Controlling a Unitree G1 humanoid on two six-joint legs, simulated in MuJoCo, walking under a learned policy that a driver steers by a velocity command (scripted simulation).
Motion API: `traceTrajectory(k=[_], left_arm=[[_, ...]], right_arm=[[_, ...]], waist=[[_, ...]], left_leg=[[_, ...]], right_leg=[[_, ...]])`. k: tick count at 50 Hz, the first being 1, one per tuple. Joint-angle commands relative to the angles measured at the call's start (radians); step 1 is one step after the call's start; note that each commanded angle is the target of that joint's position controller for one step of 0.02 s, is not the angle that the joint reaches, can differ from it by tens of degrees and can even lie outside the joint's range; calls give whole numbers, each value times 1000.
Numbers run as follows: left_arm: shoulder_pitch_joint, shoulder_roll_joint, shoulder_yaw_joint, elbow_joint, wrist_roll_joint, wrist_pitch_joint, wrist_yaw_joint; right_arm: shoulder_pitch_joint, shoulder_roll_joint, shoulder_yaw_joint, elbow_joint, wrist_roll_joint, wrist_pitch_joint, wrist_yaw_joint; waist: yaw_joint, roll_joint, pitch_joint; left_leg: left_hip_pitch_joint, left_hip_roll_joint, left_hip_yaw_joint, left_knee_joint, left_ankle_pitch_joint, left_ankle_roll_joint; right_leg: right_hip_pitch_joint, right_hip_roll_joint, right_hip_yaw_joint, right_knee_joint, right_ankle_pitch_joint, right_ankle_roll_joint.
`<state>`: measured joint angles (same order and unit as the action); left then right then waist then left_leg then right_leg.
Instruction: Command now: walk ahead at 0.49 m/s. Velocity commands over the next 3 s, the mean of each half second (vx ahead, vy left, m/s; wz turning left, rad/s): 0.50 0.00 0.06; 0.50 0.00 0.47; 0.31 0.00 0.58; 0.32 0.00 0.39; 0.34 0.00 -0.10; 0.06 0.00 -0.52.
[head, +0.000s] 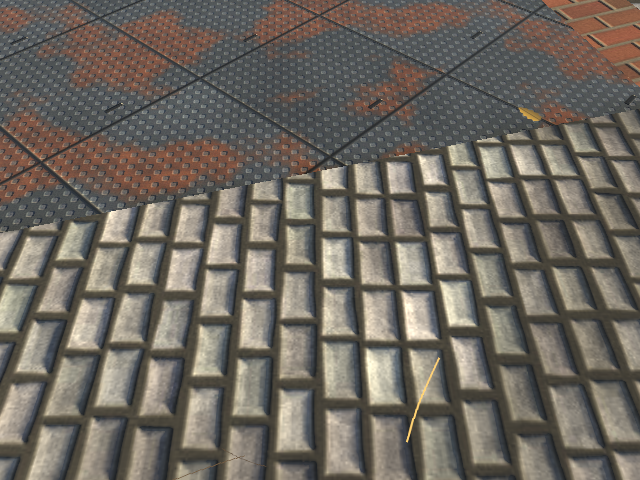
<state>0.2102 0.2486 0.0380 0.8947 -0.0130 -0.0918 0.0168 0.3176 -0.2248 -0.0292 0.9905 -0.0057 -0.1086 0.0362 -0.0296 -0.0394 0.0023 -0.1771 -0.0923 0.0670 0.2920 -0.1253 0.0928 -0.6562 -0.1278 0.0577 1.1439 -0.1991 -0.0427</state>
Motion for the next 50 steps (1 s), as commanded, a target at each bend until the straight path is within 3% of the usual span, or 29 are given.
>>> traceTrajectory(k=[1,6,9,11,13,14,15,16,17,18,19,20,21,23,26,29,33,38,39,41,42,43,44,45,46,47,48,49,50], left_arm=[[37,47,14,-42,13,4,8],[-157,29,6,-93,1,-9,-10],[-237,34,2,-123,-8,-13,-28],[-257,47,4,-141,-10,-21,-42],[-202,74,14,-137,-9,-30,-49],[-110,101,30,-112,-7,-33,-48],[74,158,59,-57,-6,-35,-42],[251,260,84,-25,12,-33,-36],[302,269,83,-8,12,-28,-44],[260,173,57,-17,9,-31,-43],[157,136,44,-40,6,-32,-40],[71,106,33,-56,10,-32,-42],[30,80,26,-58,15,-36,-46],[24,53,22,-35,24,-41,-47],[63,86,33,-2,32,-46,-34],[80,95,35,11,35,-40,-17],[105,115,37,23,28,-32,2],[180,134,46,54,13,1,12],[173,142,49,52,10,8,13],[139,171,57,35,6,19,19],[124,187,61,27,4,25,23],[102,202,65,19,3,31,26],[79,204,63,5,-3,31,25],[103,138,42,-26,26,15,18],[177,30,7,-74,15,-28,-5],[38,124,28,-98,-19,-68,-20],[-22,134,31,-126,-38,-81,-24],[-25,126,32,-116,-20,-80,-15],[-14,139,44,-111,3,-68,-7]], right_arm=[[-38,-130,-20,-53,0,-18,-20],[62,-163,-26,-31,19,-2,-37],[110,-168,-29,-9,26,11,-38],[119,-172,-33,-1,26,21,-40],[98,-187,-40,-4,27,31,-42],[74,-187,-38,-10,25,37,-42],[65,-156,-26,-20,14,40,-41],[116,-83,-1,-47,1,29,-38],[186,-4,24,-39,10,3,-31],[114,-126,-6,-41,43,-15,-28],[32,-163,-17,-68,58,-22,-29],[-7,-155,-20,-72,49,-17,-37],[-10,-137,-27,-71,39,-4,-41],[33,-92,-29,-56,41,27,-40],[0,-77,-36,-75,40,48,-43],[-82,-75,-42,-112,32,48,-39],[-205,-55,-35,-160,24,45,-18],[-339,-35,-25,-246,26,44,14],[-348,-37,-26,-261,28,44,22],[-318,-61,-39,-279,30,46,32],[-263,-84,-51,-277,31,49,33],[-153,-124,-73,-257,35,51,31],[10,-189,-108,-218,34,53,18],[117,-287,-133,-193,31,62,-8],[80,-330,-131,-227,22,48,-4],[105,-243,-108,-222,14,43,-2],[54,-193,-96,-225,17,34,-4],[-31,-163,-85,-245,24,29,0],[-89,-133,-75,-263,23,27,-2]], waist=[[47,79,56],[-24,80,57],[-50,88,79],[-45,94,83],[-3,113,54],[53,115,2],[129,91,-113],[154,-70,-283],[128,-276,-378],[140,-168,-292],[117,-106,-169],[85,-26,-114],[55,-21,-67],[19,-49,-39],[12,-27,4],[24,-16,29],[62,-8,67],[102,6,109],[94,1,108],[54,-36,61],[17,-63,17],[-47,-74,-48],[-135,-44,-131],[-130,154,-214],[-29,299,-358],[-99,159,-330],[-76,122,-199],[-17,11,-116],[19,6,-82]], left_leg=[[-102,280,-213,-210,60,170],[15,270,-161,-190,73,123],[111,305,-169,-148,56,118],[173,337,-184,-106,67,108],[200,351,-189,-34,175,89],[191,321,-160,76,342,69],[115,258,-108,296,427,40],[-197,151,-32,681,176,-19],[-488,18,-106,922,-425,-49],[-590,76,-213,1037,-410,-25],[-613,127,-194,1031,-308,-9],[-562,171,-179,985,-215,-13],[-516,201,-182,927,-156,-17],[-438,216,-180,887,-98,-25],[-510,208,-203,839,-10,-38],[-579,194,-215,701,116,-51],[-563,186,-137,497,240,-47],[-635,178,-57,384,144,-18],[-618,168,-34,371,101,-7],[-486,111,36,361,6,26],[-390,72,66,370,-44,46],[-236,34,77,348,-60,74],[23,13,38,254,9,115],[319,221,-286,246,61,183],[588,443,-889,74,-90,396],[569,416,-844,2,-104,330],[442,380,-677,2,-46,282],[271,331,-555,-7,52,242],[149,295,-475,-22,134,220]], right_leg=[[-30,-43,2,-132,154,28],[0,10,-43,-465,311,39],[-6,26,-47,-556,265,33],[2,35,-45,-600,192,9],[102,62,-65,-640,118,-20],[235,96,-93,-663,102,-41],[482,92,-80,-656,118,-77],[864,-147,236,-652,90,-188],[1063,-280,637,-807,-65,-282],[995,-259,596,-836,-118,-235],[846,-238,432,-851,-32,-193],[709,-199,315,-885,57,-171],[616,-161,222,-924,104,-152],[527,-115,103,-975,174,-137],[518,-110,-7,-999,315,-140],[549,-108,-79,-1015,341,-129],[586,-105,-167,-1037,327,-103],[774,-164,-220,-960,437,-97],[791,-171,-234,-930,505,-92],[793,-167,-270,-821,816,-73],[788,-165,-281,-724,980,-63],[754,-153,-288,-566,1059,-50],[633,-105,-300,-331,942,-16],[330,-20,-288,8,288,24],[-36,193,-87,317,-397,59],[-144,134,62,341,-343,25],[-177,90,45,273,-248,1],[-118,43,36,178,-176,4],[-47,16,31,99,-138,16]])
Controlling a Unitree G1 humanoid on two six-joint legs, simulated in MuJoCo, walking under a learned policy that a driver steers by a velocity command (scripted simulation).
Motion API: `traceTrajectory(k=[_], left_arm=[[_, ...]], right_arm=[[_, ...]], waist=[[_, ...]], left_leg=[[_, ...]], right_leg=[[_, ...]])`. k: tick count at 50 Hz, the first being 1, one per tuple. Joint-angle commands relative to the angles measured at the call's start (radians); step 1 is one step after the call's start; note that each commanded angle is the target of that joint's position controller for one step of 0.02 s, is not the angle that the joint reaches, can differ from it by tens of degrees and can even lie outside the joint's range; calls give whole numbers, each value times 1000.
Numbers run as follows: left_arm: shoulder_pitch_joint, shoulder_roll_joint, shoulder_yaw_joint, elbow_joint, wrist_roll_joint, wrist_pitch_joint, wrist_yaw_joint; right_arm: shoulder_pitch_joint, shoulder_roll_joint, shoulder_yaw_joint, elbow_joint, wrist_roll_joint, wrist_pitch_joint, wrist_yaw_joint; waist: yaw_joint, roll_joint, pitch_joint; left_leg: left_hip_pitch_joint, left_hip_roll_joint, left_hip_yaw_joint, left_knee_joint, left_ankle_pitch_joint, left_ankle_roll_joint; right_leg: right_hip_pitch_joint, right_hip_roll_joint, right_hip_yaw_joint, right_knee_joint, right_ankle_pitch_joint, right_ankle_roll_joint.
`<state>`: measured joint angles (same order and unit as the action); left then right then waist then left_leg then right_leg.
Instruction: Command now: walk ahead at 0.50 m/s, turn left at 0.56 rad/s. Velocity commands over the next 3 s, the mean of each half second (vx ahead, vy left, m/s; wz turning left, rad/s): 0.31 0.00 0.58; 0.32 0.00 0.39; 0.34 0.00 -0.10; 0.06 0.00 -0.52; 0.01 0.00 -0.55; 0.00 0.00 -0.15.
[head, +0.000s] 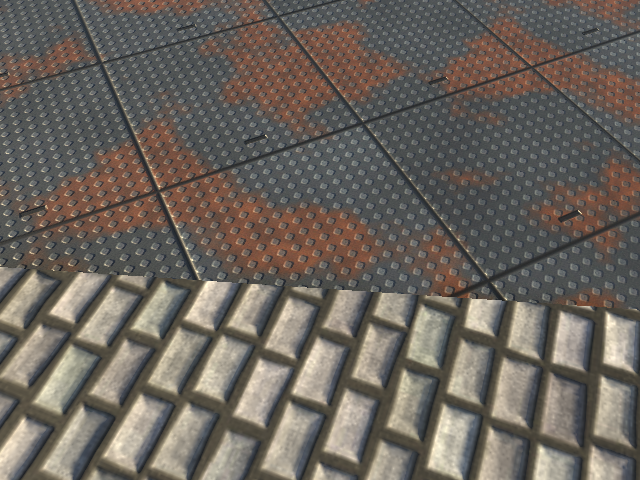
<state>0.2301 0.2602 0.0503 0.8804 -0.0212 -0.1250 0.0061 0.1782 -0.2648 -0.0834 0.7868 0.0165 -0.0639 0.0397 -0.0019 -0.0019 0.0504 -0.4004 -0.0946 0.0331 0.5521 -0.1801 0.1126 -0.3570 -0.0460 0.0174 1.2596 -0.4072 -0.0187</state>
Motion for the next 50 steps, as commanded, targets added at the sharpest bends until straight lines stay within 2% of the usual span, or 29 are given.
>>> traceTrajectory(k=[1,3,5,9,12,15,16,17,18,19,20,21,22,23,25,26,28,31,34,37,39,40,41,42,43,44,45,46,50], left_arm=[[-13,127,37,-100,19,-18,3],[-10,103,37,-115,31,6,6],[-75,89,34,-146,40,16,12],[-225,56,20,-199,39,13,10],[-281,66,21,-230,25,13,-2],[-264,110,35,-242,27,7,-12],[-224,125,40,-234,30,1,-13],[-155,137,46,-221,39,-8,-11],[-55,186,55,-216,63,-12,-4],[-9,211,52,-224,79,1,3],[17,205,58,-211,46,20,-4],[-47,130,42,-251,37,35,1],[-92,88,26,-260,36,53,8],[-126,78,17,-262,41,69,11],[-163,107,23,-251,52,83,14],[-166,114,27,-246,55,83,14],[-142,132,37,-233,45,79,15],[-132,172,55,-221,20,75,17],[-134,198,66,-209,5,72,7],[-123,199,64,-186,-13,77,-12],[-123,156,48,-171,-12,85,-19],[-148,84,25,-180,2,81,-27],[-168,10,0,-213,26,68,-45],[-222,115,31,-243,-3,48,-41],[-217,164,44,-238,-20,38,-40],[-185,169,47,-217,-13,35,-41],[-163,163,48,-192,6,35,-38],[-155,159,49,-182,17,35,-38],[-179,96,32,-174,13,42,-43]], right_arm=[[31,-81,-15,-71,-6,-17,-9],[40,-105,-19,-74,-2,-20,-20],[77,-139,-28,-71,-1,-20,-35],[135,-150,-32,-65,3,4,-57],[175,-151,-34,-59,9,28,-66],[153,-140,-33,-79,8,45,-81],[123,-137,-33,-96,7,47,-85],[81,-128,-29,-116,9,47,-85],[66,-79,-12,-151,-5,41,-82],[256,-5,6,-139,-22,39,-78],[378,-111,-2,-133,3,37,-67],[298,-191,-25,-115,14,56,-69],[191,-208,-33,-136,11,77,-73],[150,-197,-37,-143,8,98,-79],[152,-135,-28,-157,11,121,-80],[159,-105,-21,-162,11,121,-80],[146,-84,-14,-172,5,115,-77],[88,-91,-9,-197,-5,101,-57],[82,-99,-10,-185,-7,87,-41],[120,-90,-8,-154,-7,75,-30],[221,-81,-10,-93,-10,67,-29],[290,-110,-17,-72,-10,63,-35],[315,-205,-29,-89,-15,59,-46],[292,-277,-49,-110,-27,39,-43],[232,-227,-34,-125,-25,16,-44],[190,-183,-19,-127,-19,0,-44],[166,-160,-10,-132,-15,-5,-43],[160,-147,-4,-129,-13,-7,-44],[219,-135,-1,-100,-17,-14,-52]], waist=[[19,-11,-118],[35,7,-100],[21,21,-77],[-31,75,-58],[-58,113,-90],[-33,129,-110],[-11,142,-123],[35,135,-152],[68,59,-277],[-8,-196,-405],[-30,-314,-522],[2,-170,-415],[17,-95,-302],[8,-66,-228],[-25,-109,-130],[-28,-132,-123],[-15,-141,-156],[1,-144,-177],[-4,-140,-159],[-30,-122,-138],[-72,-81,-121],[-94,23,-104],[-83,250,-76],[-98,228,5],[-68,177,51],[-40,165,52],[-28,147,28],[-21,132,21],[-33,95,-14]], left_leg=[[293,272,-405,-305,225,193],[210,247,-356,-328,303,198],[169,222,-310,-337,350,190],[133,144,-236,-259,475,109],[165,149,-288,-191,434,64],[258,177,-401,-82,386,44],[279,175,-428,-32,392,32],[268,135,-415,61,398,2],[162,75,-365,278,251,-41],[-94,-71,-266,567,-531,-103],[-204,-14,-257,761,-567,-125],[-260,38,-240,841,-463,-162],[-288,65,-185,835,-383,-183],[-270,91,-165,816,-340,-195],[-170,110,-110,719,-283,-192],[-147,108,-85,665,-270,-191],[-138,134,-62,565,-240,-179],[-100,169,-49,418,-190,-142],[17,152,-9,269,-176,-98],[139,123,32,75,-151,-58],[315,79,62,-81,-132,-25],[427,181,-107,-182,-244,13],[521,412,-496,-306,-394,116],[404,497,-684,-408,-534,219],[397,466,-622,-424,-530,196],[400,427,-532,-412,-421,157],[400,389,-450,-410,-316,124],[390,363,-383,-417,-205,105],[385,303,-208,-416,83,77]], right_leg=[[-282,-83,74,-55,91,3],[-252,-83,52,-139,121,38],[-272,-67,33,-255,210,67],[-210,18,5,-571,419,76],[-145,77,5,-691,491,67],[-117,89,53,-780,420,41],[-79,84,59,-809,412,25],[25,65,45,-888,512,-1],[278,-82,145,-838,781,-65],[594,-356,410,-750,1261,-222],[649,-485,656,-787,992,-330],[553,-406,550,-828,760,-295],[435,-334,404,-855,621,-242],[314,-278,324,-888,535,-220],[108,-193,177,-963,454,-196],[88,-178,132,-982,460,-200],[110,-202,111,-1025,321,-219],[124,-248,121,-1080,103,-222],[75,-246,80,-1106,14,-199],[52,-246,58,-1078,-75,-175],[-43,-186,-4,-978,-167,-120],[-173,-118,-86,-769,-144,-56],[-445,1,-162,-419,-175,20],[-584,11,-30,-290,-140,1],[-624,-33,23,-242,-16,-15],[-623,-48,31,-249,89,-18],[-586,-61,30,-269,158,-10],[-551,-63,25,-290,225,4],[-456,-41,-7,-399,417,38]])
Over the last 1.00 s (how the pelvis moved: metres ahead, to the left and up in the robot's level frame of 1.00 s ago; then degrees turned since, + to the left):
0.54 0.00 -0.02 19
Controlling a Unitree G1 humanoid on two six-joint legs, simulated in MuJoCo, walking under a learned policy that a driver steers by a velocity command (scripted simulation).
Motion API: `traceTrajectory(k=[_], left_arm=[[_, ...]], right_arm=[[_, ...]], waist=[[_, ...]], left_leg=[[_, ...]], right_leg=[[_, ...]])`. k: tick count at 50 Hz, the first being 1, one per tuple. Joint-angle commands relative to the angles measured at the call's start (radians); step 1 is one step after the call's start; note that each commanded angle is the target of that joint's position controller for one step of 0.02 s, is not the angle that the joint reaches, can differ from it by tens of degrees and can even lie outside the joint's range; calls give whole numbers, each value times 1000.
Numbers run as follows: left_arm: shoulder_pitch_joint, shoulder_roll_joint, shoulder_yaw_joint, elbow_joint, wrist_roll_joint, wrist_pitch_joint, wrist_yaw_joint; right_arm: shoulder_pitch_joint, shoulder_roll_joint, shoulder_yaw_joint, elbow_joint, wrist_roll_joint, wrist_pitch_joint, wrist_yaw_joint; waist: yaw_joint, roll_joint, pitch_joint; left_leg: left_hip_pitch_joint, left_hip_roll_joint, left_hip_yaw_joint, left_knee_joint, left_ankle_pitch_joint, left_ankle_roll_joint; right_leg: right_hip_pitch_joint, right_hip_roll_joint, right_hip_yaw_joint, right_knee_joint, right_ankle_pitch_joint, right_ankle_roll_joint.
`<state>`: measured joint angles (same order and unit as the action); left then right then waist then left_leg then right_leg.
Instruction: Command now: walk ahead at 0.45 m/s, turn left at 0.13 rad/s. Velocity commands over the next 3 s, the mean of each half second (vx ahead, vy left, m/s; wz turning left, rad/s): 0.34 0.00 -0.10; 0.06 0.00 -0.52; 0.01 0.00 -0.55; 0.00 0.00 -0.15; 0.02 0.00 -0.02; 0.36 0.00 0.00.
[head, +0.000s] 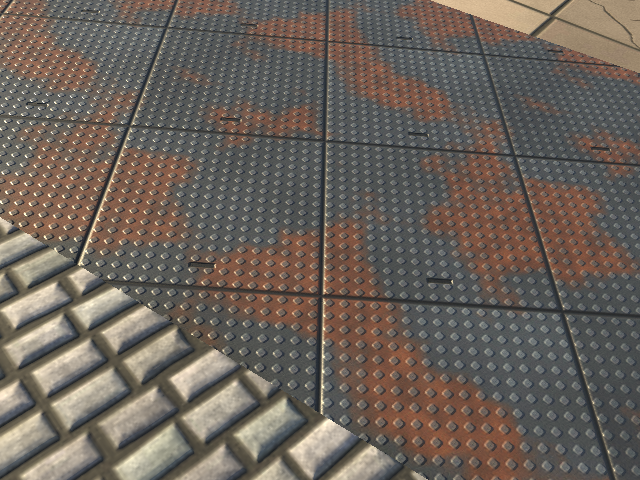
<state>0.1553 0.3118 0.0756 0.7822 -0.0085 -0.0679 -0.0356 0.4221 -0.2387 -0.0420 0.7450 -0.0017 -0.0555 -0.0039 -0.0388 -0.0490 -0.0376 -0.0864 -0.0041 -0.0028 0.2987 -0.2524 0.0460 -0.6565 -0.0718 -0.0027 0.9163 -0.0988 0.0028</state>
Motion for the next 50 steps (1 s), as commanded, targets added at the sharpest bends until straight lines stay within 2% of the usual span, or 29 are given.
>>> traceTrajectory(k=[1,7,10,11,12,13,14,15,16,17,18,19,20,22,24,26,29,31,33,36,37,38,39,40,41,42,43,45,50], left_arm=[[-128,33,2,-83,-2,-14,-2],[-277,10,-20,-139,-15,-25,-31],[-275,26,-21,-152,-14,-35,-45],[-238,40,-15,-142,-9,-37,-46],[-171,62,-5,-123,3,-37,-41],[-31,96,14,-81,11,-36,-33],[104,143,27,-48,16,-35,-22],[212,252,47,-40,40,-29,-13],[219,198,30,-28,17,-20,-16],[144,159,21,-46,6,-8,-11],[70,124,12,-59,-3,-1,-5],[19,108,7,-70,-4,3,-1],[-8,101,5,-78,3,3,3],[-31,121,14,-84,18,5,5],[-40,132,20,-86,18,6,11],[-31,146,26,-87,9,19,25],[-22,152,31,-92,-7,47,43],[-12,154,33,-95,-9,64,51],[0,155,34,-99,-8,77,53],[-24,130,26,-117,-20,92,58],[5,88,13,-124,-15,94,60],[76,29,0,-137,-4,88,56],[61,98,17,-151,-1,76,55],[76,160,40,-134,-4,77,53],[83,164,49,-117,-11,91,55],[91,151,50,-106,-11,108,61],[88,129,46,-111,-12,121,60],[54,84,34,-139,-19,130,55],[-25,49,17,-204,-12,127,33]], right_arm=[[-13,-164,-43,-50,2,-22,-10],[62,-188,-51,8,14,-15,-12],[59,-202,-57,29,23,-6,-15],[35,-210,-58,30,19,-2,-18],[19,-222,-61,27,15,2,-22],[0,-219,-58,25,12,7,-27],[13,-201,-50,14,2,2,-32],[127,-98,-18,-17,-20,-15,-23],[173,-108,-12,24,-18,-35,-14],[80,-189,-35,10,16,-41,-5],[-18,-191,-31,-20,22,-44,-8],[-83,-190,-34,-34,8,-39,-19],[-92,-193,-42,-43,-3,-25,-31],[-49,-148,-36,-47,-7,4,-44],[-52,-131,-32,-58,-11,17,-54],[-91,-130,-31,-73,-17,24,-58],[-177,-128,-30,-99,-11,33,-53],[-232,-130,-29,-119,-5,32,-46],[-255,-141,-33,-132,0,24,-39],[-196,-151,-45,-124,5,0,-29],[-171,-200,-58,-125,-7,-4,-33],[-222,-286,-77,-149,-32,10,-42],[-189,-250,-75,-142,-55,16,-35],[-204,-201,-59,-156,-47,14,-33],[-244,-168,-52,-161,-33,16,-33],[-276,-154,-48,-168,-20,20,-34],[-293,-154,-46,-167,-14,24,-37],[-288,-161,-50,-161,-21,35,-42],[-268,-209,-75,-147,-14,50,-47]], waist=[[-5,147,81],[-59,154,156],[-37,166,159],[-11,177,137],[23,197,76],[97,189,-21],[147,151,-134],[106,-118,-327],[108,-200,-496],[112,-121,-375],[99,-48,-220],[78,28,-115],[45,37,-76],[-1,-9,-63],[-16,-27,-68],[-7,-33,-91],[20,-44,-86],[41,-64,-64],[52,-85,-57],[4,-95,-62],[13,-39,-89],[87,231,-89],[53,339,-103],[51,251,-99],[63,193,-77],[69,174,-61],[68,180,-43],[53,207,-24],[8,247,-71]], left_leg=[[63,204,-145,-163,181,139],[102,238,-111,-147,210,142],[157,271,-116,-95,317,126],[179,263,-91,-43,481,108],[192,246,-66,51,724,87],[171,198,-18,225,911,52],[12,152,11,439,808,3],[-397,9,34,885,236,-84],[-494,-77,-105,1088,-368,-107],[-543,-2,-141,1137,-335,-98],[-576,40,-100,1087,-284,-91],[-568,64,-77,1024,-234,-92],[-508,84,-78,967,-192,-91],[-415,77,-71,892,-155,-102],[-396,61,-62,785,-123,-115],[-401,51,-69,702,-55,-125],[-383,32,-83,567,43,-130],[-369,13,-89,476,48,-131],[-341,-9,-90,394,8,-128],[-196,-15,-78,110,107,-93],[-82,110,-155,61,179,-48],[24,337,-376,66,442,77],[9,445,-527,42,559,208],[-3,417,-465,54,552,220],[-22,351,-354,69,517,179],[-36,303,-276,73,469,147],[-61,282,-225,68,468,140],[-78,243,-139,46,440,139],[-39,294,-75,56,428,163]], right_leg=[[-134,-8,7,-106,140,19],[-84,19,-18,-327,164,-5],[-39,30,-23,-387,81,-46],[16,50,-41,-404,53,-63],[124,91,-75,-404,40,-82],[317,134,-105,-431,102,-112],[598,61,-24,-399,310,-152],[1049,-236,405,-346,554,-334],[1122,-339,689,-481,628,-423],[994,-281,535,-490,560,-370],[830,-229,399,-502,551,-328],[665,-184,323,-534,562,-304],[538,-153,281,-569,553,-291],[392,-125,248,-617,541,-300],[336,-109,220,-624,565,-302],[337,-102,229,-616,491,-289],[317,-70,261,-617,191,-249],[316,-59,306,-612,23,-234],[342,-60,362,-579,-13,-226],[376,-20,420,-468,48,-167],[317,26,385,-372,-77,-113],[139,170,210,-162,-405,-45],[28,180,120,59,-567,-2],[22,139,141,204,-521,23],[13,122,130,266,-458,46],[10,109,116,303,-406,68],[12,102,102,322,-364,85],[33,95,48,253,-308,102],[158,51,-7,-14,-304,87]])
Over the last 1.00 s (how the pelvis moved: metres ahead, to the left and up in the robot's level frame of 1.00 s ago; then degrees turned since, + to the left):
0.30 0.04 0.02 29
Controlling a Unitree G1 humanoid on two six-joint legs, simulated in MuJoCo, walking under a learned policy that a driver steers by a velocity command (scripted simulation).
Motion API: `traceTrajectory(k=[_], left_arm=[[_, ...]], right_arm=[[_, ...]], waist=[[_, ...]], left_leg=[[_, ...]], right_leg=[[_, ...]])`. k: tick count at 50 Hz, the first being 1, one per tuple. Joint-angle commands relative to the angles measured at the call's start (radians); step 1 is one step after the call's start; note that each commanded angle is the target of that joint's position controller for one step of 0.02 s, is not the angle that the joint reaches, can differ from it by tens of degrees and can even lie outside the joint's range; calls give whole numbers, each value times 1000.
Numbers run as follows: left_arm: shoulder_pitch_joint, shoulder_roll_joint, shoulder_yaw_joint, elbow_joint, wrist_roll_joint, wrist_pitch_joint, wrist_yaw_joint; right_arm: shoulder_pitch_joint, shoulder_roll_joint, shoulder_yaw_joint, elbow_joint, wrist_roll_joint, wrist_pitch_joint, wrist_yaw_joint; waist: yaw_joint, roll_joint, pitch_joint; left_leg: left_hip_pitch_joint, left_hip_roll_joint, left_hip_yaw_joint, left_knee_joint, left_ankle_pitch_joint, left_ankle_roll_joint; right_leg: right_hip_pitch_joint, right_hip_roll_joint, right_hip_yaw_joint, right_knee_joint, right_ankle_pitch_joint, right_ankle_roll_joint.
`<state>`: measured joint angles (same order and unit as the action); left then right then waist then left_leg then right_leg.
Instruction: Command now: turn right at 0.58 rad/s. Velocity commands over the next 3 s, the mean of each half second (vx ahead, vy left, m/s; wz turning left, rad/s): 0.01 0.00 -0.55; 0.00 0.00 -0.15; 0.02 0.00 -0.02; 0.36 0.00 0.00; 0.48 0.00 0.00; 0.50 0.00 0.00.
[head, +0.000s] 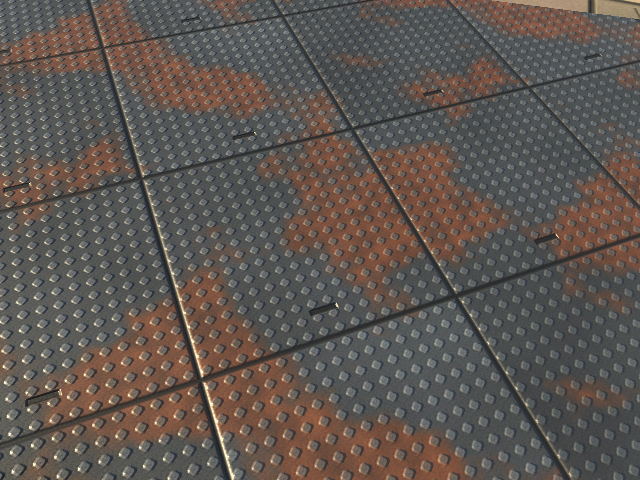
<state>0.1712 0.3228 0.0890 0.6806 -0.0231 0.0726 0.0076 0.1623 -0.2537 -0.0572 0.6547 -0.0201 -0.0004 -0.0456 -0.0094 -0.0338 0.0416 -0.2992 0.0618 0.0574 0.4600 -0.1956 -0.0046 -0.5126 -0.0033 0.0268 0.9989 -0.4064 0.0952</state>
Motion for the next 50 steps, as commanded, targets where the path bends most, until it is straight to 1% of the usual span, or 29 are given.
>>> traceTrajectory(k=[1,4,5,6,7,8,9,10,11,12,13,16,20,23,26,28,29,30,31,32,33,34,35,36,37,38,40,45,50], left_arm=[[-40,45,6,-108,2,-12,-15],[-16,62,18,-116,1,-5,-29],[18,57,22,-107,2,-4,-33],[64,61,29,-89,4,-5,-32],[98,105,45,-84,7,-8,-23],[115,242,72,-109,14,-15,-2],[122,239,63,-127,55,-39,-14],[93,210,53,-121,61,-58,-18],[40,179,45,-117,41,-66,-12],[-2,141,32,-121,17,-64,-4],[-29,130,25,-125,8,-59,3],[-14,120,19,-123,19,-53,18],[4,140,26,-117,14,-47,30],[-4,136,22,-116,22,-44,25],[-10,131,15,-108,25,-40,14],[-23,119,7,-103,22,-38,10],[-41,106,1,-102,17,-37,9],[-47,88,-7,-99,11,-38,10],[-11,64,-15,-92,20,-44,12],[44,38,-22,-88,43,-53,10],[53,43,-18,-89,35,-59,8],[42,78,-11,-75,44,-59,11],[4,79,-7,-76,42,-58,11],[-20,61,-9,-74,43,-51,11],[-26,55,-10,-80,47,-44,9],[-20,41,-14,-77,44,-42,4],[-4,44,-11,-62,34,-47,-1],[4,28,-12,-42,36,-61,3],[17,22,-12,-32,35,-65,9]], right_arm=[[-10,-203,-64,-54,9,-4,-2],[-18,-216,-72,-43,29,-6,8],[-34,-215,-72,-40,40,-6,9],[-21,-196,-69,-28,46,-6,10],[33,-155,-60,-7,35,-6,14],[27,-76,-30,-56,-26,-4,21],[-78,-124,-43,-87,-9,-10,10],[-108,-162,-54,-84,15,-8,2],[-96,-169,-61,-70,17,-4,-5],[-77,-167,-64,-50,9,0,-14],[-56,-166,-67,-46,3,2,-17],[-33,-139,-61,-35,12,-5,-5],[-72,-115,-48,-41,16,-10,3],[-76,-115,-43,-37,21,-11,14],[-74,-120,-42,-41,27,-17,25],[-60,-115,-39,-40,30,-24,33],[-37,-104,-37,-32,29,-29,38],[-10,-94,-34,-23,21,-35,43],[-3,-126,-37,-28,4,-39,42],[-4,-194,-46,-44,-13,-38,36],[-51,-171,-36,-29,-23,-36,39],[-97,-110,-19,-45,-11,-39,43],[-89,-105,-18,-39,-5,-40,44],[-70,-123,-20,-34,2,-42,44],[-62,-125,-19,-30,5,-45,43],[-54,-119,-14,-27,2,-47,42],[-46,-116,-11,-36,-1,-45,41],[-21,-99,-4,-40,6,-41,40],[-15,-84,1,-39,6,-38,45]], waist=[[-22,239,-154],[-10,243,-145],[16,233,-144],[33,209,-147],[31,87,-141],[-3,-280,-138],[80,-234,-182],[73,-144,-146],[40,-106,-112],[23,-82,-108],[6,-98,-108],[1,-94,-148],[24,-99,-145],[38,-117,-135],[47,-120,-123],[37,-115,-120],[14,-106,-121],[-10,-93,-120],[2,-46,-134],[53,123,-158],[91,255,-128],[76,219,-114],[55,203,-109],[40,195,-103],[33,189,-92],[36,175,-81],[24,109,-53],[7,25,-66],[7,10,-66]], left_leg=[[168,237,-128,-103,364,214],[160,259,-116,-68,315,194],[139,250,-93,-30,289,168],[94,225,-56,32,229,123],[-34,171,23,174,83,40],[-351,29,103,519,-441,-75],[-422,-41,-72,694,-510,-82],[-424,-26,-114,754,-435,-68],[-431,-15,-127,739,-340,-58],[-426,-8,-133,717,-276,-61],[-390,-16,-130,717,-225,-69],[-343,-49,-125,682,-149,-80],[-313,-61,-138,468,-123,-88],[-213,-57,-130,366,-144,-83],[-126,-61,-117,283,-180,-69],[-70,-63,-112,184,-167,-55],[-10,-65,-105,76,-101,-44],[78,-61,-102,-71,38,-27],[176,9,-158,-99,174,-2],[239,155,-291,-87,395,64],[135,226,-375,-100,387,187],[95,204,-361,-119,287,200],[109,146,-318,-110,196,156],[103,106,-285,-101,130,119],[84,92,-272,-101,72,97],[57,73,-248,-96,22,76],[61,28,-192,-69,-33,46],[95,2,-160,-17,19,46],[96,-11,-148,-5,30,42]], right_leg=[[49,-16,-52,-140,7,-16],[130,-6,-88,-298,54,-60],[191,8,-109,-406,130,-86],[284,36,-117,-512,208,-117],[418,-11,-8,-596,371,-159],[574,-310,399,-603,776,-299],[477,-397,506,-639,781,-465],[435,-341,429,-658,666,-438],[414,-279,361,-655,584,-377],[408,-238,322,-649,546,-332],[375,-213,296,-648,574,-321],[387,-184,283,-642,595,-322],[420,-177,327,-634,484,-318],[363,-178,351,-630,426,-325],[329,-179,387,-613,452,-332],[333,-172,408,-592,488,-325],[323,-154,402,-574,493,-307],[295,-126,389,-563,461,-274],[246,-92,364,-540,356,-219],[186,1,259,-420,162,-160],[185,53,155,-424,-2,-112],[237,22,137,-435,25,-80],[244,24,131,-465,100,-77],[266,22,130,-486,158,-75],[283,12,136,-504,201,-77],[304,5,138,-516,226,-87],[275,6,145,-522,235,-117],[266,-8,168,-539,284,-117],[273,-13,174,-539,292,-115]])
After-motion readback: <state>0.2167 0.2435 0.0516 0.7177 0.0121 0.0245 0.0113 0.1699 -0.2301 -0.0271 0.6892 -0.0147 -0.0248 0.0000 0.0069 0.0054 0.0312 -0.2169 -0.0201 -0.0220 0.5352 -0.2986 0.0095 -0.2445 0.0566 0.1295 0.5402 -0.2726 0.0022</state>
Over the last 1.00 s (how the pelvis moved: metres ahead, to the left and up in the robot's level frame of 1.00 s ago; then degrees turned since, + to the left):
0.30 -0.03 -0.01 -24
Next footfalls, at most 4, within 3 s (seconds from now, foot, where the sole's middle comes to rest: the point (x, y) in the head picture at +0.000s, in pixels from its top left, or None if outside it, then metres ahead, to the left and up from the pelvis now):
0.14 right None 0.03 -0.14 -0.78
0.62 left None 0.09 0.08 -0.78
2.16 left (350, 462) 0.49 -0.07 -0.78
2.72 right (485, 369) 0.70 -0.38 -0.78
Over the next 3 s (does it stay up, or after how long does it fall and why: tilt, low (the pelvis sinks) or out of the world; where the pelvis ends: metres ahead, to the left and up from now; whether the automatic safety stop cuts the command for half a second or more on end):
stays up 0.70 -0.30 0.01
